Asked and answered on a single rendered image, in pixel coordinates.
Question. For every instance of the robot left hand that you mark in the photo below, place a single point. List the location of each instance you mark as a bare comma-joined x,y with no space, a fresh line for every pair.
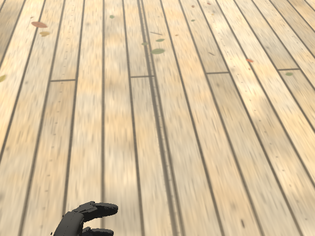
72,222

